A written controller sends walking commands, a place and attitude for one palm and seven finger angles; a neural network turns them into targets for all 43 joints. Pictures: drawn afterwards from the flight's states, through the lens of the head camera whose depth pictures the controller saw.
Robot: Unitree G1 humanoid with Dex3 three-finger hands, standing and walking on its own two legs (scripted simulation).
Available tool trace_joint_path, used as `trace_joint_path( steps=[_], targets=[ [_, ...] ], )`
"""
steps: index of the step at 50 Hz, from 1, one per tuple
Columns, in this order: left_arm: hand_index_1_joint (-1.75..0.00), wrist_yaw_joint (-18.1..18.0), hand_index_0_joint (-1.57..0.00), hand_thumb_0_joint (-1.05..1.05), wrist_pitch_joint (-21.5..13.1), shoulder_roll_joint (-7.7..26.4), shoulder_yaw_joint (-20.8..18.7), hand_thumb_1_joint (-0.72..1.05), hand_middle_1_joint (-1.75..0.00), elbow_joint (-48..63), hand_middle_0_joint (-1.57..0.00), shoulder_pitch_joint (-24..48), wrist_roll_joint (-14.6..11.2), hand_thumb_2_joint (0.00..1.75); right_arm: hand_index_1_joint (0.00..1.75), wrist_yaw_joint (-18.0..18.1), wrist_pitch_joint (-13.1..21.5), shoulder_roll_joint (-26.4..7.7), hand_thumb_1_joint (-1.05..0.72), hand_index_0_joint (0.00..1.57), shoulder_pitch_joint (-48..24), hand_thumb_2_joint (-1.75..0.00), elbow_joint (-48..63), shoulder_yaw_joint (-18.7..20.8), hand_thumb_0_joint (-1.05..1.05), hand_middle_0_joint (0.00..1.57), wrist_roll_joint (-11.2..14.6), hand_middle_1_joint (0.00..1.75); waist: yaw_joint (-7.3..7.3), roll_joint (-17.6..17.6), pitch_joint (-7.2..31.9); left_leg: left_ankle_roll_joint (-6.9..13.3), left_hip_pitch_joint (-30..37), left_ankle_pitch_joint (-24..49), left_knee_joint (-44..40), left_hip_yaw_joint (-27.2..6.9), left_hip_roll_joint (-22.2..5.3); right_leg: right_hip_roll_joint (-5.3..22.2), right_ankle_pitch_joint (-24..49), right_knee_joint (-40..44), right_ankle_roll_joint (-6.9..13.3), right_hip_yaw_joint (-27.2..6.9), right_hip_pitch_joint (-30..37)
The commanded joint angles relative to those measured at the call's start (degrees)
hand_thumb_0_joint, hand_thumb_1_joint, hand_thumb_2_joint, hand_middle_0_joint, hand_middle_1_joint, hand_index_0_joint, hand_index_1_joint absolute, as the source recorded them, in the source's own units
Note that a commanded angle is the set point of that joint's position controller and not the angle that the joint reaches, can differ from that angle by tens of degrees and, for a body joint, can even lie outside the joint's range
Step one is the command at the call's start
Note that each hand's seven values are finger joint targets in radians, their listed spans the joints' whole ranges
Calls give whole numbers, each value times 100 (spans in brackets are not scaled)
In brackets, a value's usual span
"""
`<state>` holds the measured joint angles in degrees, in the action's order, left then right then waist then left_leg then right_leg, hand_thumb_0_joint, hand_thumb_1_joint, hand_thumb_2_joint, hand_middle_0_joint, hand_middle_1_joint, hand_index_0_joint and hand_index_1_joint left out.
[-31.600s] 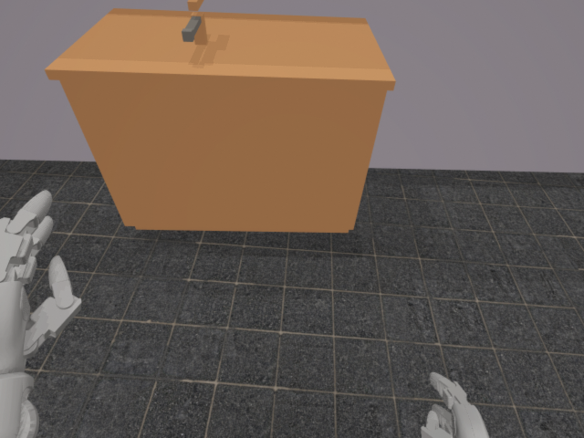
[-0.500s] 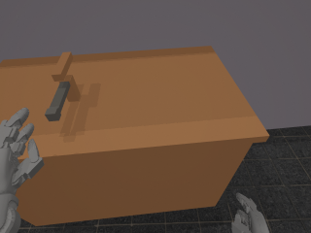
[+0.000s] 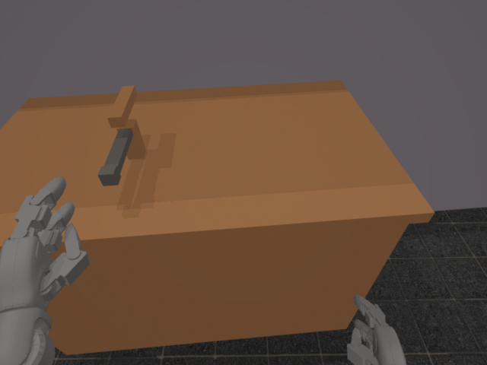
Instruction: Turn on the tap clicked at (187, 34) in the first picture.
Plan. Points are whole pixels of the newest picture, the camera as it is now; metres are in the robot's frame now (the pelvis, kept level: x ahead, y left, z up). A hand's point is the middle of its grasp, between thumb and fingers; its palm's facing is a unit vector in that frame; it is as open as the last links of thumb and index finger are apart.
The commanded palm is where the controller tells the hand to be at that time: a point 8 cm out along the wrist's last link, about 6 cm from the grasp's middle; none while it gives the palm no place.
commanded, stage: turn the palm inward beside the body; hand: left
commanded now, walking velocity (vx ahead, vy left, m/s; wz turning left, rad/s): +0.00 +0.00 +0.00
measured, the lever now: (109, 175) +0.39 +0.31 +0.11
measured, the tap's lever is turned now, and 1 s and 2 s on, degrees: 0 0 0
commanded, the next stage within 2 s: reach beside the lever's end, fingers flat in 0.90 s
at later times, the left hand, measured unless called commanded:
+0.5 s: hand (101, 279) +0.17 +0.20 +0.16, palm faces +0.42 -0.89 -0.15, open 7.4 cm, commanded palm +0.12 +0.24 +0.17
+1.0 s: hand (109, 267) +0.18 +0.20 +0.15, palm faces +0.42 -0.90 -0.14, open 7.4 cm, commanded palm +0.14 +0.24 +0.17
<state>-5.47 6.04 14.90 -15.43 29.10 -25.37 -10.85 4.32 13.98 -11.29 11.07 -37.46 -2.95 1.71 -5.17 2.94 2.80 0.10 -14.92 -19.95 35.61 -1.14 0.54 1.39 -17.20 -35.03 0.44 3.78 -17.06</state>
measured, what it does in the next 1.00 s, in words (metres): stands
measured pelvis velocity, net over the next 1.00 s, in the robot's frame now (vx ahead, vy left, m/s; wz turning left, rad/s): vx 0.01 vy -0.03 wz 0.02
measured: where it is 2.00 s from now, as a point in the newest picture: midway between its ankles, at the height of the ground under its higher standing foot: outside the picture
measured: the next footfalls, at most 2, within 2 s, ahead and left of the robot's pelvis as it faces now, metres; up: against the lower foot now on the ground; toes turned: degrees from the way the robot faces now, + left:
none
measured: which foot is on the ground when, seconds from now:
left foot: down 0.00-1.00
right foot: down 0.00-1.00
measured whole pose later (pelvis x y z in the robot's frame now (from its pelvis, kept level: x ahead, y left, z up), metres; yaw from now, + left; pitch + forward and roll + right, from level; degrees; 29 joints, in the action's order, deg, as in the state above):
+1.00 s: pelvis +0.01 -0.03 +0.00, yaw +1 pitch +0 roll +0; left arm -3.9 7.6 13.5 -15.4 31.2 -29.6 -15.8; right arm 4.9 18.7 -13.7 12.5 -37.7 -1.7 3.2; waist -5.4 4.3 4.5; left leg -2.1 -16.3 -21.3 37.1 -3.5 -1.3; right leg -0.3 -19.5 -37.0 2.8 6.1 -18.1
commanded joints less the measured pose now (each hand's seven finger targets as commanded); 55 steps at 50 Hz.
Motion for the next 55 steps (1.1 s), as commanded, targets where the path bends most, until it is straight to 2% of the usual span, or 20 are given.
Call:
trace_joint_path(
  steps=[1, 5, 9, 13, 14, 20, 21, 24, 26, 31, 34, 35, 39, 40, 42, 43, 47, 50, 52, 55],
  targets=[
    [-30, -101, -20, 0, -362, 748, -343, 90, -30, 1443, -20, 648, 45, 90, 30, 96, 386, -717, -90, 20, -843, -90, 956, 245, 0, 20, 15, 30, 28, 85, 287, -68, -132, 797, -776, -167, -48, -145, 299, 497, 57, 125, 145],
    [-30, -123, -20, 0, -369, 843, -428, 90, -30, 1491, -20, 436, 14, 90, 30, 108, 440, -731, -90, 20, -868, -90, 944, 234, 0, 20, 12, 30, 8, 94, 273, -23, -179, 629, -744, -159, -33, -137, 196, 560, 50, 90, 134],
    [-30, -102, -20, 0, -327, 748, -399, 90, -30, 1383, -20, 346, -132, 90, 30, 137, 469, -736, -90, 20, -878, -90, 930, 245, 0, 20, 38, 30, 18, -130, 104, 42, -314, 242, -708, -140, 2, -105, -135, 682, 21, 48, 49],
    [-30, -106, -20, 0, -243, 694, -362, 90, -30, 1430, -20, 267, -203, 90, 30, 149, 520, -721, -90, 20, -893, -90, 944, 235, 0, 20, 77, 30, 12, 51, 29, 67, -363, 37, -683, -106, 33, -68, -335, 771, 15, -18, 47],
    [-30, -103, -20, 0, -230, 683, -357, 90, -30, 1424, -20, 216, -233, 90, 30, 153, 537, -723, -90, 20, -895, -90, 946, 246, 0, 20, 72, 30, 16, -146, 50, 86, -353, 91, -651, -104, 27, -70, -318, 796, 4, -27, 66],
    [-30, -115, -20, 0, -280, 827, -505, 90, -30, 1603, -20, 249, -301, 90, 30, 136, 692, -743, -90, 20, -862, -90, 938, 263, 0, 20, 104, 30, 9, -130, 111, 117, -355, 284, -487, -82, 40, -37, -256, 855, -18, -115, 77],
    [-30, -93, -20, 0, -282, 691, -386, 90, -30, 1542, -20, 190, -311, 90, 30, 127, 704, -728, -90, 20, -841, -90, 914, 264, 0, 20, 109, 30, 20, -116, 120, 116, -352, 318, -464, -64, 41, -16, -245, 848, -15, -129, 81],
    [-30, -54, -20, 0, -223, 720, -456, 90, -30, 1436, -20, 169, -413, 90, 30, 132, 730, -763, -90, 20, -806, -90, 897, 288, 0, 20, 115, 30, 11, -306, 147, 127, -391, 427, -388, -62, 37, 6, -140, 874, -42, -191, 120],
    [-30, -9, -20, 0, -173, 658, -424, 90, -30, 1405, -20, 143, -434, 90, 30, 130, 750, -735, -90, 20, -837, -90, 898, 280, 0, 20, 142, 30, 9, -152, 163, 126, -347, 504, -371, -37, 36, 22, -29, 872, -47, -211, 126],
    [-30, 32, -20, 0, -133, 683, -460, 90, -30, 1400, -20, 90, -455, 90, 30, 120, 768, -749, -90, 20, -792, -90, 912, 293, 0, 20, 142, 30, 1, -413, 257, 140, -383, 680, -309, -43, 32, 45, 227, 837, -88, -261, 206],
    [-30, 28, -20, 0, -184, 732, -481, 90, -30, 1489, -20, 162, -446, 90, 30, 116, 792, -761, -90, 20, -753, -90, 908, 307, 0, 20, 129, 30, 6, -280, 259, 140, -338, 738, -270, -25, 34, 49, 338, 810, -91, -259, 164],
    [-30, 9, -20, 0, -227, 782, -532, 90, -30, 1577, -20, 138, -408, 90, 30, 96, 821, -749, -90, 20, -775, -90, 909, 298, 0, 20, 146, 30, -5, -75, 282, 134, -281, 814, -275, -25, 33, 31, 437, 771, -69, -209, 164],
    [-30, 30, -20, 0, -293, 712, -527, 90, -30, 1494, -20, -1, -449, 90, 30, 96, 830, -768, -90, 20, -675, -90, 918, 323, 0, 20, 107, 30, 6, -429, 464, 147, -286, 993, -212, -13, 34, 33, 828, 664, -106, -198, 236],
    [-30, 41, -20, 0, -292, 772, -599, 90, -30, 1476, -20, -33, -452, 90, 30, 88, 843, -765, -90, 20, -700, -90, 918, 300, 0, 20, 131, 30, -15, -261, 405, 144, -287, 1012, -211, -10, 37, 20, 856, 669, -89, -188, 232],
    [-30, 72, -20, 0, -271, 675, -522, 90, -30, 1379, -20, -10, -473, 90, 30, 95, 828, -759, -90, 20, -643, -90, 921, 300, 0, 20, 139, 30, 3, -350, 334, 134, -315, 981, -245, -9, 34, 8, 823, 638, -83, -138, 180],
    [-30, 83, -20, 0, -268, 686, -533, 90, -30, 1450, -20, 25, -478, 90, 30, 96, 831, -767, -90, 20, -670, -90, 926, 315, 0, 20, 134, 30, -5, -192, 414, 131, -280, 1026, -234, -7, 40, 19, 891, 627, -76, -159, 217],
    [-30, 103, -20, 0, -237, 671, -543, 90, -30, 1429, -20, -18, -492, 90, 30, 108, 836, -771, -90, 20, -637, -90, 947, 312, 0, 20, 131, 30, -10, -382, 479, 137, -256, 1159, -237, -25, 26, 10, 1069, 584, -79, -115, 261],
    [-30, 123, -20, 0, -243, 715, -601, 90, -30, 1467, -20, 28, -503, 90, 30, 108, 843, -770, -90, 20, -659, -90, 956, 298, 0, 20, 151, 30, -22, -184, 449, 130, -238, 1216, -235, -27, 28, 0, 1152, 571, -67, -101, 246],
    [-30, 125, -20, 0, -260, 699, -592, 90, -30, 1271, -20, 172, -487, 90, 30, 125, 829, -778, -90, 20, -606, -90, 905, 314, 0, 20, 141, 30, 12, -298, 387, 119, -268, 1144, -267, -30, 20, -11, 1011, 579, -66, -86, 177],
    [-30, 86, -20, 0, -284, 857, -742, 90, -30, 1208, -20, 429, -449, 90, 30, 145, 827, -787, -90, 20, -669, -90, 865, 303, 0, 20, 148, 30, 18, -26, 324, 110, -235, 1094, -302, -52, 25, -28, 852, 607, -34, -73, 118]
  ],
)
